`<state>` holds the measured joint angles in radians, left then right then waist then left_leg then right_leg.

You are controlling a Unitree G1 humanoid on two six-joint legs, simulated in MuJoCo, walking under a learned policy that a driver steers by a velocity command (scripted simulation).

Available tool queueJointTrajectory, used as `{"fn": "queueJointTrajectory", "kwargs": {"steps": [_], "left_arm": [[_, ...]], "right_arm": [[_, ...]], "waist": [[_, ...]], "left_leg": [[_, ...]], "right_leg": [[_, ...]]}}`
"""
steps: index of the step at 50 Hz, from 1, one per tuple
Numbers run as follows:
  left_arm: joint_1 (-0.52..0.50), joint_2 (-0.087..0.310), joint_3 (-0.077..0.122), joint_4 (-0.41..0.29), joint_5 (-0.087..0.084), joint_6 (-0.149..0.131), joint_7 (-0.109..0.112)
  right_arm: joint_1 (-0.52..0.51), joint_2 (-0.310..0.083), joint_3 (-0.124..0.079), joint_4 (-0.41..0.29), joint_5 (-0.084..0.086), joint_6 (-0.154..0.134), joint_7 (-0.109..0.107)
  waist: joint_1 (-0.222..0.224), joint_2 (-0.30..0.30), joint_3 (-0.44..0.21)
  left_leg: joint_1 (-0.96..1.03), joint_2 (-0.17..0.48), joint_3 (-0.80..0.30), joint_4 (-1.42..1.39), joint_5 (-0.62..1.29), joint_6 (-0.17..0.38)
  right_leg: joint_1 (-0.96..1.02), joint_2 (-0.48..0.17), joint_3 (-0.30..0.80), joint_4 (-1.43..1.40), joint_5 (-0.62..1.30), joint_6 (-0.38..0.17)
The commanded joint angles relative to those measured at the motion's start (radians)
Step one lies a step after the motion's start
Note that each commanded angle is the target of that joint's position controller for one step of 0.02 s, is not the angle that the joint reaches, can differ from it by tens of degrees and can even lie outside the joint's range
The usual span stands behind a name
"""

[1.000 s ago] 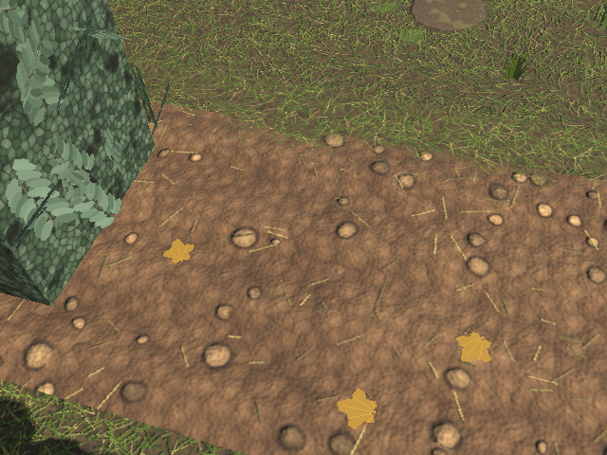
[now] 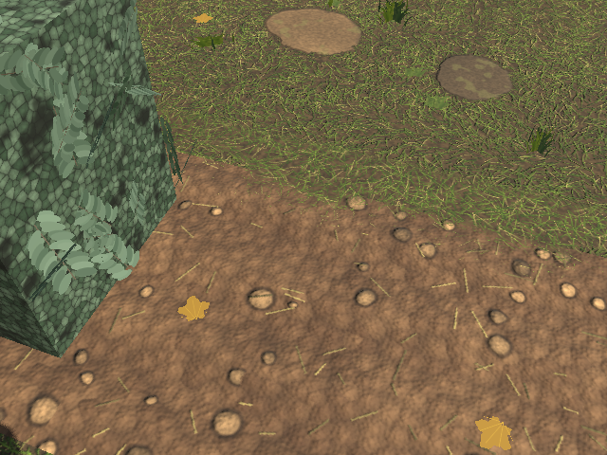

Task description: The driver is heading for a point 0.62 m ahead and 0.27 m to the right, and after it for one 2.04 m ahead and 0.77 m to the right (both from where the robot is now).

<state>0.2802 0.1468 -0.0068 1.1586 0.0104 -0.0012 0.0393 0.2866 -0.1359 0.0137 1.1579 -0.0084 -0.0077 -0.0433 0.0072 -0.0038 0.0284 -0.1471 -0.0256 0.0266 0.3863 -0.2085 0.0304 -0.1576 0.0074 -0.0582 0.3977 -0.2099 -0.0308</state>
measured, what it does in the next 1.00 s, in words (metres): walks ahead, turning right: right foot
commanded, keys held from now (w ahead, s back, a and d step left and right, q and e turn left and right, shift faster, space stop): no key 0.18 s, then w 0.10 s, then w+e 0.18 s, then e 0.54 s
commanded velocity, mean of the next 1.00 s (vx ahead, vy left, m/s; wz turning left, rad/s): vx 0.13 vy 0.00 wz -0.30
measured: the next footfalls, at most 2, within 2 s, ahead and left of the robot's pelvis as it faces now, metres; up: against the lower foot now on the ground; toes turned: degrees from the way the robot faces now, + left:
right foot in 0.82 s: +0.25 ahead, -0.10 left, +0.00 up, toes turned -18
left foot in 1.40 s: +0.27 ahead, +0.08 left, +0.00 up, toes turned -39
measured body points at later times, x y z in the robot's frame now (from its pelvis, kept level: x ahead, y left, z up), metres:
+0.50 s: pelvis +0.05 +0.01 -0.01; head +0.04 +0.02 +0.44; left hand -0.02 +0.24 -0.17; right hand +0.04 -0.22 -0.16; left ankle +0.01 +0.10 -0.75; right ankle +0.01 -0.09 -0.74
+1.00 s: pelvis +0.15 -0.02 -0.02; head +0.19 -0.05 +0.43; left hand +0.32 +0.20 -0.15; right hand +0.15 -0.28 -0.16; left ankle +0.16 +0.12 -0.66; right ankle +0.21 -0.08 -0.74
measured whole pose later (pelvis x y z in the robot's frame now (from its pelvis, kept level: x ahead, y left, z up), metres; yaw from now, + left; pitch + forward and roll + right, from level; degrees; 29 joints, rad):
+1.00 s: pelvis +0.15 -0.02 -0.02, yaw -20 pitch +1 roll +0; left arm 0.17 0.22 0.07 0.89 0.02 0.01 0.01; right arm 0.19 -0.19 -0.05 0.89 -0.03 0.00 -0.04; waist 0.01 0.02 0.09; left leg -0.51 0.04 0.00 1.19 -0.43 0.00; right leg -0.38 0.12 -0.03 0.50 -0.13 -0.13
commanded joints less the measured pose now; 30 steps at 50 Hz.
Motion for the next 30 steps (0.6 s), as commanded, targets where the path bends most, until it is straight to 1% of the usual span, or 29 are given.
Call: {"fn": "queueJointTrajectory", "kwargs": {"steps": [1,9,10,11,12,13,14,15,16,17,19,20,21,22,23,24,25,26,27,28,29,30], "left_arm": [[0.067,0.071,0.008,-0.003,0.0,-0.003,0.003],[0.082,0.061,0.005,0.006,0.0,-0.005,0.003],[0.092,0.058,0.004,0.01,0.001,-0.004,0.002],[0.095,0.07,0.01,0.008,0.003,-0.002,0.001],[0.1,0.089,0.019,0.003,0.003,0.002,0.0],[0.102,0.1,0.026,-0.006,0.006,0.007,-0.003],[0.109,0.099,0.029,-0.014,0.008,0.01,-0.006],[0.125,0.087,0.029,-0.02,0.007,0.009,-0.01],[0.142,0.083,0.031,-0.023,0.006,0.006,-0.013],[0.163,0.091,0.036,-0.024,0.006,0.002,-0.016],[0.205,0.137,0.056,-0.019,0.007,-0.003,-0.021],[0.197,0.151,0.064,-0.024,0.007,-0.004,-0.022],[0.175,0.153,0.069,-0.036,0.004,-0.004,-0.024],[0.134,0.152,0.072,-0.054,0.001,-0.006,-0.025],[0.064,0.144,0.074,-0.084,-0.004,-0.01,-0.026],[-0.041,0.104,0.066,-0.136,-0.012,-0.021,-0.029],[-0.119,0.039,0.053,-0.196,-0.014,-0.04,-0.034],[-0.121,0.09,0.064,-0.211,0.024,-0.048,-0.033],[-0.079,0.097,0.07,-0.193,0.036,-0.05,-0.034],[-0.027,0.062,0.067,-0.171,0.03,-0.047,-0.036],[-0.005,0.049,0.068,-0.165,0.026,-0.041,-0.038],[-0.011,0.053,0.072,-0.17,0.025,-0.033,-0.042]], "right_arm": [[0.066,-0.072,-0.009,-0.005,0.0,-0.003,-0.002],[0.082,-0.065,-0.007,0.001,0.0,-0.002,-0.002],[0.093,-0.061,-0.006,0.005,-0.001,-0.001,-0.001],[0.097,-0.072,-0.011,0.004,-0.002,0.002,-0.001],[0.099,-0.09,-0.02,-0.002,-0.003,0.006,0.001],[0.096,-0.1,-0.026,-0.013,-0.007,0.01,0.004],[0.091,-0.096,-0.029,-0.026,-0.01,0.012,0.008],[0.081,-0.085,-0.028,-0.039,-0.013,0.009,0.01],[0.07,-0.075,-0.029,-0.052,-0.015,0.002,0.012],[0.054,-0.067,-0.029,-0.065,-0.018,-0.007,0.015],[0.025,-0.049,-0.029,-0.092,-0.025,-0.027,0.024],[0.021,-0.054,-0.031,-0.101,-0.027,-0.037,0.027],[0.03,-0.062,-0.034,-0.107,-0.024,-0.045,0.03],[0.069,-0.063,-0.037,-0.104,-0.02,-0.053,0.031],[0.154,-0.063,-0.04,-0.084,-0.014,-0.061,0.029],[0.247,-0.103,-0.052,-0.066,-0.011,-0.069,0.015],[0.324,-0.186,-0.076,-0.051,-0.012,-0.071,-0.005],[0.335,-0.211,-0.087,-0.042,-0.019,-0.062,-0.015],[0.3,-0.165,-0.078,-0.06,-0.019,-0.063,-0.017],[0.251,-0.141,-0.071,-0.08,-0.019,-0.067,-0.016],[0.206,-0.133,-0.067,-0.099,-0.019,-0.07,-0.017],[0.173,-0.126,-0.064,-0.112,-0.018,-0.072,-0.02]], "waist": [[0.0,0.01,0.049],[-0.002,0.007,0.055],[-0.002,0.006,0.035],[-0.002,0.005,0.043],[-0.001,0.004,0.054],[0.001,0.0,0.085],[0.004,-0.005,0.13],[0.01,-0.007,0.158],[0.016,-0.017,0.162],[0.025,-0.035,0.148],[0.036,-0.116,0.106],[0.027,-0.126,0.108],[0.01,-0.114,0.109],[-0.024,-0.102,0.111],[-0.078,-0.075,0.11],[-0.139,0.029,0.125],[-0.163,0.208,0.104],[-0.129,0.16,0.127],[-0.083,0.038,0.122],[-0.045,0.012,0.099],[-0.018,0.024,0.084],[-0.003,0.047,0.073]], "left_leg": [[-0.05,0.116,-0.12,-0.079,0.075,0.022],[-0.056,0.113,-0.118,-0.078,0.058,0.021],[-0.051,0.105,-0.116,-0.085,-0.015,0.022],[-0.066,0.089,-0.111,-0.077,-0.115,0.028],[-0.094,0.069,-0.104,-0.053,-0.262,0.044],[-0.14,0.06,-0.108,-0.037,-0.404,0.062],[-0.193,0.059,-0.119,-0.023,-0.484,0.075],[-0.222,0.062,-0.122,-0.003,-0.497,0.079],[-0.24,0.061,-0.117,0.026,-0.46,0.076],[-0.254,0.054,-0.096,0.062,-0.393,0.067],[-0.259,0.013,0.005,0.175,-0.226,0.041],[-0.24,0.01,0.024,0.191,-0.191,0.04],[-0.191,0.011,0.017,0.178,-0.194,0.044],[-0.104,0.011,0.003,0.136,-0.2,0.05],[0.051,0.023,-0.028,0.065,-0.201,0.06],[0.242,0.105,-0.143,-0.052,-0.255,0.077],[0.361,0.274,-0.376,-0.199,-0.334,0.123],[0.314,0.429,-0.451,-0.2,-0.09,0.181],[0.261,0.432,-0.387,-0.149,0.172,0.199],[0.233,0.406,-0.3,-0.124,0.361,0.191],[0.203,0.375,-0.214,-0.111,0.476,0.173],[0.179,0.335,-0.13,-0.095,0.576,0.148]], "right_leg": [[-0.02,-0.107,0.117,-0.073,0.058,-0.018],[-0.029,-0.106,0.12,-0.077,0.044,-0.019],[-0.023,-0.099,0.118,-0.084,-0.026,-0.02],[-0.034,-0.083,0.113,-0.077,-0.125,-0.025],[-0.056,-0.065,0.109,-0.057,-0.273,-0.04],[-0.095,-0.061,0.121,-0.05,-0.417,-0.059],[-0.128,-0.069,0.147,-0.054,-0.505,-0.077],[-0.145,-0.086,0.192,-0.058,-0.539,-0.096],[-0.137,-0.11,0.248,-0.069,-0.539,-0.116],[-0.11,-0.142,0.316,-0.096,-0.532,-0.138],[-0.054,-0.229,0.484,-0.197,-0.563,-0.195],[-0.07,-0.252,0.53,-0.217,-0.568,-0.213],[-0.121,-0.244,0.538,-0.215,-0.565,-0.214],[-0.198,-0.217,0.519,-0.19,-0.552,-0.203],[-0.331,-0.166,0.469,-0.13,-0.522,-0.177],[-0.533,-0.061,0.334,0.024,-0.403,-0.12],[-0.666,0.079,0.11,0.323,-0.264,-0.067],[-0.701,0.031,0.039,0.511,-0.314,-0.06],[-0.659,-0.024,0.058,0.603,-0.289,-0.054],[-0.616,-0.038,0.065,0.653,-0.257,-0.046],[-0.586,-0.048,0.06,0.68,-0.221,-0.037],[-0.568,-0.043,0.041,0.691,-0.174,-0.031]]}}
